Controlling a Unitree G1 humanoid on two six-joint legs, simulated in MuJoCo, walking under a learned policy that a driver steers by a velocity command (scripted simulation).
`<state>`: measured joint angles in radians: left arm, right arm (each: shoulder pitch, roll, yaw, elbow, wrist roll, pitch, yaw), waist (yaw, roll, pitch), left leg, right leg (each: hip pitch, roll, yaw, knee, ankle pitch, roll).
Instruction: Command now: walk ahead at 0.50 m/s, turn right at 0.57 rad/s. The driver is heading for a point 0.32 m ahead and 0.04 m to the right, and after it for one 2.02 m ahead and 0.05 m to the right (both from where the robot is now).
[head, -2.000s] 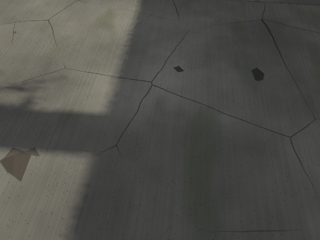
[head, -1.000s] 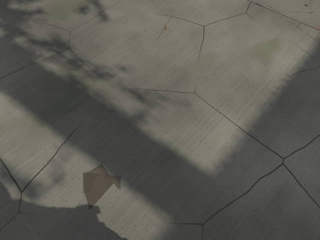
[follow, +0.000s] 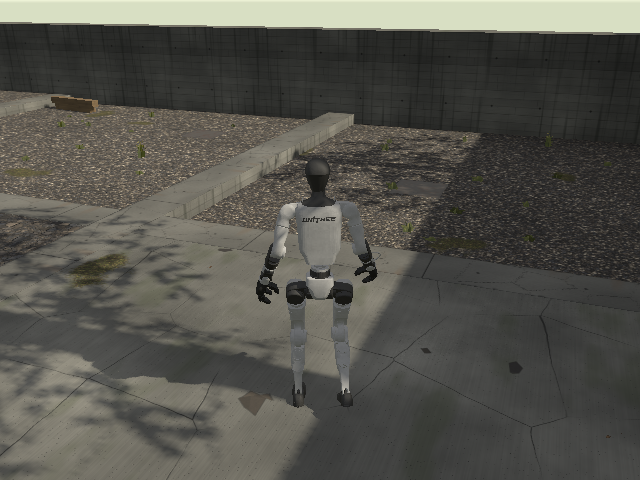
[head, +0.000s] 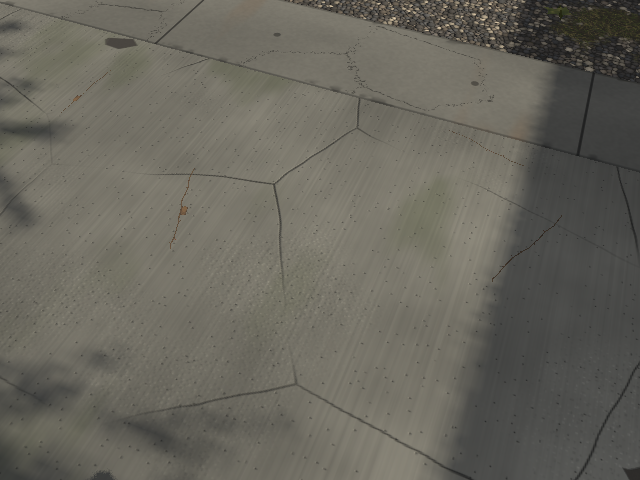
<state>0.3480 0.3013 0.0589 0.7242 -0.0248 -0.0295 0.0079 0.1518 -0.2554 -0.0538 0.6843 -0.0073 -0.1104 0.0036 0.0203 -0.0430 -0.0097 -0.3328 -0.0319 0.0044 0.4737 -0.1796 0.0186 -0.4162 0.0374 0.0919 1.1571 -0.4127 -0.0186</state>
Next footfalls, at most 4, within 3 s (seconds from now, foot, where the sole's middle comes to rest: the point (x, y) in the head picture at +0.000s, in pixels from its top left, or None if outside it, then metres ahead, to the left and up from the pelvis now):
0.38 right None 0.32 -0.18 -0.77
0.80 left None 0.36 0.06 -0.77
1.14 right None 0.31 -0.19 -0.77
1.58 left None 0.27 0.07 -0.77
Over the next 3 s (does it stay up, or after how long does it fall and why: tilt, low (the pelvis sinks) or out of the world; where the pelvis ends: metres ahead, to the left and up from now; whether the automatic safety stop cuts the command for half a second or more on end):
stays up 0.95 0.10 0.00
